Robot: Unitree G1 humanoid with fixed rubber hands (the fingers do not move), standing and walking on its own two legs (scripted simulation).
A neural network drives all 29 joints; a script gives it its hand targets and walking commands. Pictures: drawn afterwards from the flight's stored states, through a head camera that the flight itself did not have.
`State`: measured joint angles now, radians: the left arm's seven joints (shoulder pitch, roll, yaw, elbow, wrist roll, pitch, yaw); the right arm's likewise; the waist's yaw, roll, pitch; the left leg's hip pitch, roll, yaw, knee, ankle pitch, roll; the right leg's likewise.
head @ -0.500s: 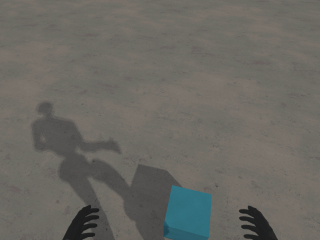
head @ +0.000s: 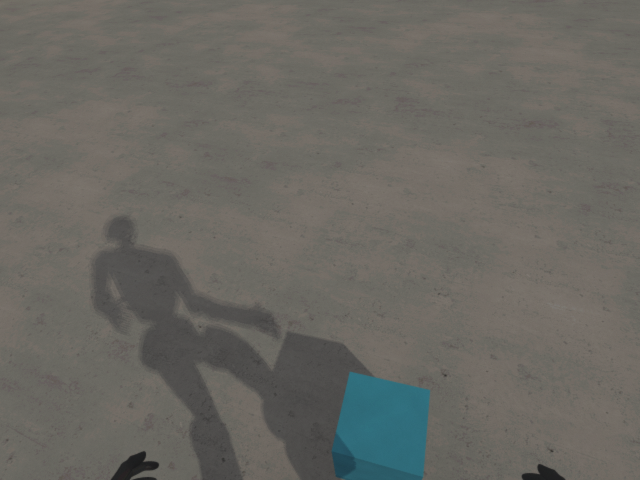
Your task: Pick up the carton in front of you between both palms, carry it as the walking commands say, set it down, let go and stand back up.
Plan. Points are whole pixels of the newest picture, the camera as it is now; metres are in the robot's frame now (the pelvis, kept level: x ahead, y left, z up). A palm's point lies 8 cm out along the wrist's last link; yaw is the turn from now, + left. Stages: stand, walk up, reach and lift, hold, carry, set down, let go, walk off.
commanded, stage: stand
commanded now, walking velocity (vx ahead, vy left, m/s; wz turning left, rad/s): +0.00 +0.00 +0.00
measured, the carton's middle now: (380, 435) +0.39 -0.08 -0.64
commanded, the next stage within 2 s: none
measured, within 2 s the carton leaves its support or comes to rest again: neither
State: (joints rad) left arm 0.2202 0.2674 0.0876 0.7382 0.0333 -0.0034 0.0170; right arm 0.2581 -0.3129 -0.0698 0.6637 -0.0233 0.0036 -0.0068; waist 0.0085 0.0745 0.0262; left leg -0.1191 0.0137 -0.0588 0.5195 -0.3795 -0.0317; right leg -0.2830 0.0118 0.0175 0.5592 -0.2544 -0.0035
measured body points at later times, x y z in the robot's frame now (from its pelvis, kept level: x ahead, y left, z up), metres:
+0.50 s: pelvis -0.01 -0.01 +0.00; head -0.01 -0.03 +0.45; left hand +0.10 +0.28 -0.10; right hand +0.09 -0.30 -0.12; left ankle -0.06 +0.14 -0.73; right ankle +0.03 -0.12 -0.73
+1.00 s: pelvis -0.02 +0.00 +0.01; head -0.02 -0.02 +0.45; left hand +0.09 +0.29 -0.10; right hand +0.06 -0.30 -0.12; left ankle -0.06 +0.14 -0.73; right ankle +0.03 -0.12 -0.73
